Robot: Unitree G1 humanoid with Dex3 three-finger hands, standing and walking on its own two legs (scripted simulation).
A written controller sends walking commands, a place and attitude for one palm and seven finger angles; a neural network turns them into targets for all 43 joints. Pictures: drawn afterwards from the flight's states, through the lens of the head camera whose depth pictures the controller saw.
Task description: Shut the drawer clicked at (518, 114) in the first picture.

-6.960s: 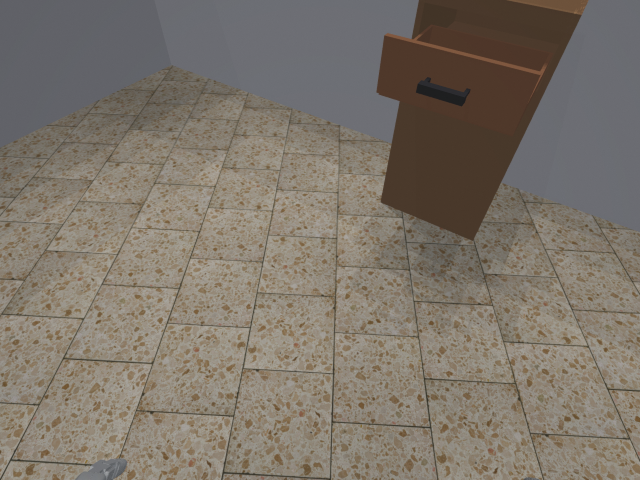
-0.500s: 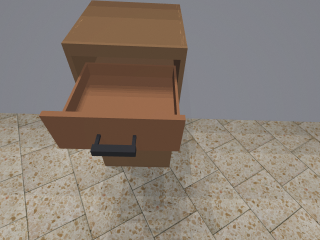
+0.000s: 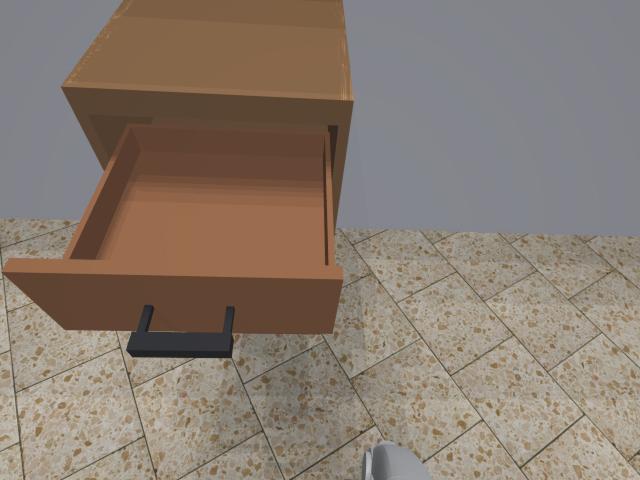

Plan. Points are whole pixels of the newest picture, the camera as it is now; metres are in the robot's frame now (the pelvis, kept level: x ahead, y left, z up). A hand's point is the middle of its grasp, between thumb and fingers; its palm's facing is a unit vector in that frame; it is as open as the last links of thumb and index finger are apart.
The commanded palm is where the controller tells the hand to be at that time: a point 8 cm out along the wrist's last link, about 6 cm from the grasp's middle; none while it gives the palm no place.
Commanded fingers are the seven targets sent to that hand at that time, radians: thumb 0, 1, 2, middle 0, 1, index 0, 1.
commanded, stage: come to a stop and stand still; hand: left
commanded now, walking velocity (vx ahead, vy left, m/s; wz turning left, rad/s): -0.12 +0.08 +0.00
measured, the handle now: (185, 329) +0.29 +0.19 -0.01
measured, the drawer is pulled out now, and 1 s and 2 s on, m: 0.30 0.30 0.29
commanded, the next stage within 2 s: look again from close up in 0.90 s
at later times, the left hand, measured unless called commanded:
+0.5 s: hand out of the picture +0.10 +0.15 -0.19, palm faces +0.06 -0.99 -0.15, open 7.3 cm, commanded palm none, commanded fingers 0.00 0.90 0.90 -0.20 -0.30 -0.20 -0.30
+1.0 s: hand out of the picture -0.02 +0.15 -0.18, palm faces +0.04 -0.98 -0.18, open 7.4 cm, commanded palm none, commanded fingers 0.00 0.90 0.90 -0.20 -0.30 -0.20 -0.30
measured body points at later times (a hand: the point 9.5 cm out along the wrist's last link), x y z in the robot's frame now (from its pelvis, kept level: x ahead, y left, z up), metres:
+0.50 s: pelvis +0.00 -0.03 -0.02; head +0.02 +0.00 +0.43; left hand +0.10 +0.20 -0.17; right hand +0.05 -0.26 -0.15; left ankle +0.02 +0.06 -0.74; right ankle +0.07 -0.16 -0.70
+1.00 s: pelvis +0.01 -0.01 -0.01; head +0.02 -0.02 +0.44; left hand -0.02 +0.20 -0.17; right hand +0.03 -0.24 -0.17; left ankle +0.01 +0.06 -0.74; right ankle -0.03 -0.13 -0.74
